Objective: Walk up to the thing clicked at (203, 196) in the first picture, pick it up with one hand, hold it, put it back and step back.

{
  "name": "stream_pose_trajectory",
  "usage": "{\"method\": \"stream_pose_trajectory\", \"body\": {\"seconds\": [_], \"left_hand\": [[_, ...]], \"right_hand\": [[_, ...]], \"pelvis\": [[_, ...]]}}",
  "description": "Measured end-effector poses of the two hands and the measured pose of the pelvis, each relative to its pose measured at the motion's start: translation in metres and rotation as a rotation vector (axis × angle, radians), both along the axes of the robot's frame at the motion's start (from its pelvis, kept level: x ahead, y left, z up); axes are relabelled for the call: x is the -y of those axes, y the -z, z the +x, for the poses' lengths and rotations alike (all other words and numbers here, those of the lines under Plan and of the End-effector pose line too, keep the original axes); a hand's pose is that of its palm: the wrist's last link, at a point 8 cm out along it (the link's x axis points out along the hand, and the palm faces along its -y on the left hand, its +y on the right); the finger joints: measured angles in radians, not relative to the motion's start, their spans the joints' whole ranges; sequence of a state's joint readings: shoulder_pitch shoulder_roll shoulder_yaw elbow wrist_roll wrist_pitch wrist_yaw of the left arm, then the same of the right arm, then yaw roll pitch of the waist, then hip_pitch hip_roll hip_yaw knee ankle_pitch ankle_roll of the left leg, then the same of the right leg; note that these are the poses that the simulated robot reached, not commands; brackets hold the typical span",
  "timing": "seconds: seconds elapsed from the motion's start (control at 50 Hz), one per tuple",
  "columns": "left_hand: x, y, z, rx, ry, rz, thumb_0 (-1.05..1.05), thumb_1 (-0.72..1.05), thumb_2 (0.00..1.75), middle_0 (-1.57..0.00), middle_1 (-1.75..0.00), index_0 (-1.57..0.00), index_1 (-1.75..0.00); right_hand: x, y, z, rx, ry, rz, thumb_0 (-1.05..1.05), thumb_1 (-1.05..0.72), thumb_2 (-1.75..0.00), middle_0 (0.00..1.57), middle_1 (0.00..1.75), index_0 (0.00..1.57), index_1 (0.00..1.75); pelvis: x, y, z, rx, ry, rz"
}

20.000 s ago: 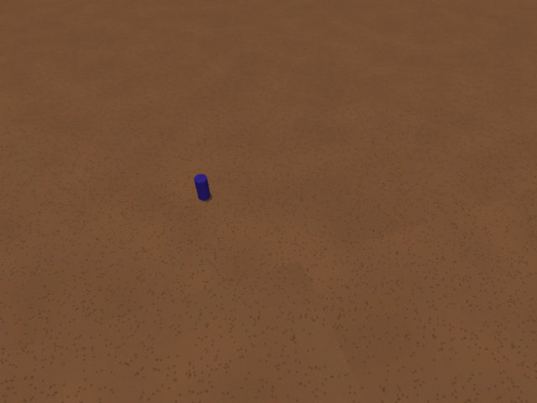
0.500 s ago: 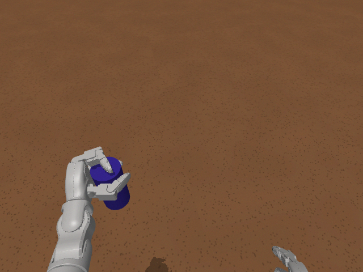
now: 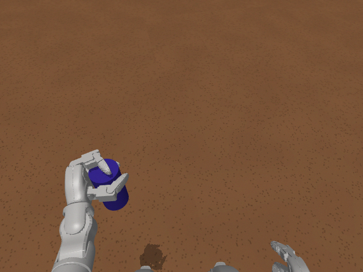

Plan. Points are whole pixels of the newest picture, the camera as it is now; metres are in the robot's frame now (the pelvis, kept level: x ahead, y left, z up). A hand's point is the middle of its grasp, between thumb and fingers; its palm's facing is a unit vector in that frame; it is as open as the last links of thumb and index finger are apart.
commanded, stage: crouch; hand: left
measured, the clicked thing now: (110, 185) +0.33 +0.18 -0.03
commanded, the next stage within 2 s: lower in 1.64 s
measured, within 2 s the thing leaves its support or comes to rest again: neither
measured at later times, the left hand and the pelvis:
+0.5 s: hand (118, 195) +0.38 +0.21 -0.22, palm faces +0.24 -0.97 -0.05, open 5.9 cm; pelvis -0.05 +0.00 -0.20, yaw -1 degrees
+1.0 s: hand (123, 209) +0.40 +0.23 -0.41, palm faces +0.25 -0.97 -0.04, open 5.8 cm; pelvis -0.09 +0.01 -0.36, yaw -4 degrees
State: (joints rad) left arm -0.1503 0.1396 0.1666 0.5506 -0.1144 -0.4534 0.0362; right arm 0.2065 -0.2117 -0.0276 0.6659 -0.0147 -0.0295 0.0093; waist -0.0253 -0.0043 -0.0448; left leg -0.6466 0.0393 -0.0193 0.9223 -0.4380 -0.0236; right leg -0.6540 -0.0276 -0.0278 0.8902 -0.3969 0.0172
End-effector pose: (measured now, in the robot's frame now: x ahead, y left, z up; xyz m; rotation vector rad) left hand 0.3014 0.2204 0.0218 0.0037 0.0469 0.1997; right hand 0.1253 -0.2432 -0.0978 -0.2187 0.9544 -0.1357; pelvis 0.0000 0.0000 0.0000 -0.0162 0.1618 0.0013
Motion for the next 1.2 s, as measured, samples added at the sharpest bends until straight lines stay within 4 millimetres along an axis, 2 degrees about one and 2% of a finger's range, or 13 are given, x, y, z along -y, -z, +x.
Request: {"method": "stream_pose_trajectory", "body": {"seconds": [0.08,0.16,0.3,0.44,0.56,0.7,0.8,0.92,1.06,1.2], "left_hand": [[-0.004,0.031,0.004,0.007,-0.008,0.012,0.02,-0.15,0.99,-0.76,-1.06,-1.28,-1.34],[-0.008,0.070,0.010,0.033,-0.012,0.017,0.02,-0.15,0.99,-0.76,-1.05,-1.28,-1.34],[-0.016,0.146,0.032,0.069,0.000,0.047,0.02,-0.15,0.99,-0.77,-1.05,-1.26,-1.33],[-0.029,0.211,0.047,0.071,-0.062,0.036,0.02,-0.15,1.00,-0.77,-1.04,-1.24,-1.32],[-0.034,0.271,0.047,0.027,-0.039,0.046,0.02,-0.16,1.00,-0.77,-1.04,-1.26,-1.35],[-0.040,0.338,0.043,0.025,-0.068,0.028,0.02,-0.16,1.01,-0.78,-1.04,-1.28,-1.38],[-0.046,0.378,0.047,0.033,-0.058,0.043,0.02,-0.17,1.01,-0.78,-1.03,-1.29,-1.40],[-0.053,0.409,0.060,0.051,-0.062,0.041,0.02,-0.17,1.01,-0.78,-1.03,-1.29,-1.40],[-0.053,0.443,0.066,0.023,-0.050,0.028,0.02,-0.17,1.01,-0.79,-1.03,-1.27,-1.38],[-0.056,0.470,0.066,0.030,-0.068,0.018,0.02,-0.17,1.01,-0.79,-1.03,-1.26,-1.36]], "right_hand": [[0.005,0.019,-0.006,-0.029,-0.020,-0.017,0.01,-0.89,-0.90,0.20,0.29,0.20,0.30],[0.013,0.050,-0.015,-0.064,-0.036,-0.036,0.01,-0.89,-0.90,0.20,0.29,0.20,0.30],[0.022,0.126,-0.031,-0.138,-0.050,-0.061,0.01,-0.89,-0.90,0.20,0.29,0.20,0.30],[0.017,0.198,-0.054,-0.233,-0.057,-0.041,0.01,-0.90,-0.91,0.20,0.29,0.20,0.30],[0.014,0.249,-0.078,-0.301,-0.067,-0.029,0.01,-0.91,-0.91,0.20,0.29,0.20,0.30],[0.020,0.298,-0.105,-0.354,-0.079,-0.064,0.01,-0.92,-0.91,0.20,0.29,0.20,0.30],[0.023,0.327,-0.122,-0.387,-0.083,-0.094,0.01,-0.92,-0.91,0.20,0.29,0.20,0.30],[0.023,0.355,-0.141,-0.435,-0.086,-0.115,0.01,-0.92,-0.91,0.20,0.29,0.20,0.30],[0.018,0.375,-0.155,-0.483,-0.097,-0.118,0.01,-0.92,-0.91,0.20,0.29,0.20,0.30],[0.018,0.386,-0.155,-0.498,-0.128,-0.139,0.01,-0.92,-0.91,0.20,0.30,0.20,0.30]], "pelvis": [[0.001,0.019,-0.008,-0.064,-0.002,-0.001],[0.002,0.050,-0.016,-0.152,-0.003,-0.006],[0.002,0.121,-0.028,-0.292,0.003,-0.014],[-0.001,0.180,-0.042,-0.375,0.008,-0.018],[-0.001,0.226,-0.055,-0.414,0.013,-0.018],[-0.001,0.280,-0.073,-0.412,0.018,-0.029],[-0.003,0.316,-0.083,-0.395,0.024,-0.039],[-0.006,0.349,-0.089,-0.372,0.032,-0.057],[-0.010,0.373,-0.089,-0.355,0.043,-0.077],[-0.011,0.390,-0.089,-0.332,0.055,-0.090]]}}
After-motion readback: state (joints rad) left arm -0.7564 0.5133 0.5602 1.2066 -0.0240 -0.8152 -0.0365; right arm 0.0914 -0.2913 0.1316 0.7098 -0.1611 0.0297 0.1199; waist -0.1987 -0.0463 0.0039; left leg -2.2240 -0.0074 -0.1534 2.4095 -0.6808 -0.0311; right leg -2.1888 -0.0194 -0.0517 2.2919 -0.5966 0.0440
